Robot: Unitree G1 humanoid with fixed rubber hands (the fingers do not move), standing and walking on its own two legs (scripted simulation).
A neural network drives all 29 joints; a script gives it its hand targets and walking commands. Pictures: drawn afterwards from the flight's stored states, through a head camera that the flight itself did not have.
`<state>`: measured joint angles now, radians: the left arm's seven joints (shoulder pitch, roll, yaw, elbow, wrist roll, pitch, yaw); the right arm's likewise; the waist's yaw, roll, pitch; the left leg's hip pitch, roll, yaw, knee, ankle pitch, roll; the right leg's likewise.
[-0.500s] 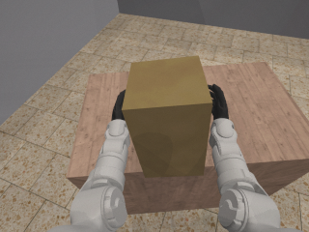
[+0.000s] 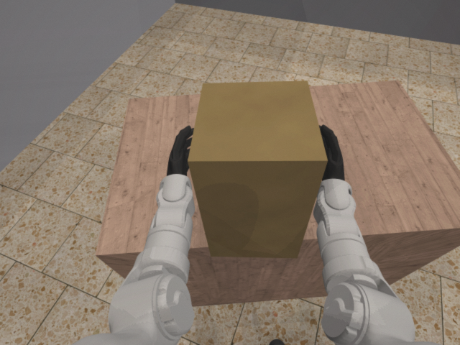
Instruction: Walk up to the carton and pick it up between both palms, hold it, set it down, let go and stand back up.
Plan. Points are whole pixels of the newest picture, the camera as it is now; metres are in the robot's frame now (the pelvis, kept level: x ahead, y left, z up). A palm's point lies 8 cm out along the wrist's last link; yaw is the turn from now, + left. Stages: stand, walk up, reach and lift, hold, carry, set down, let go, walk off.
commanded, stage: set down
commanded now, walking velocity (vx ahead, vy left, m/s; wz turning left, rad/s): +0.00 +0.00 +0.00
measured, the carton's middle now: (253, 178) +0.40 -0.04 +0.03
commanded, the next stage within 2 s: none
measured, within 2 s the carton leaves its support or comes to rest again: rests again in 0.72 s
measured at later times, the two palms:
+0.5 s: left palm (181, 171) +0.40 +0.10 +0.05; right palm (331, 174) +0.38 -0.17 +0.05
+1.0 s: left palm (149, 177) +0.42 +0.17 +0.02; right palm (321, 173) +0.41 -0.17 +0.01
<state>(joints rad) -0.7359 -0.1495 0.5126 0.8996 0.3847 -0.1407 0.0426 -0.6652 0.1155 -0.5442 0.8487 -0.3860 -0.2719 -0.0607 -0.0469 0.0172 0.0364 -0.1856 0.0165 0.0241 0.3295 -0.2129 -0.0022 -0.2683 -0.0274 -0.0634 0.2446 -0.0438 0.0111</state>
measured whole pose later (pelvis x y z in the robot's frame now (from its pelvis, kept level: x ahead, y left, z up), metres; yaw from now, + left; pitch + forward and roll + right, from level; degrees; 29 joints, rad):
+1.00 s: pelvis +0.00 +0.00 -0.02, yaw -1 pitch +18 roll -2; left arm -0.85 0.16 0.10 1.35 -0.11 -0.37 0.09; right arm -0.83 -0.15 -0.01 1.29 0.19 -0.37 -0.12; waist 0.00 0.06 -0.16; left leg -0.61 0.05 0.01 0.63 -0.33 -0.02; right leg -0.66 0.00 -0.07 0.47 -0.12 0.00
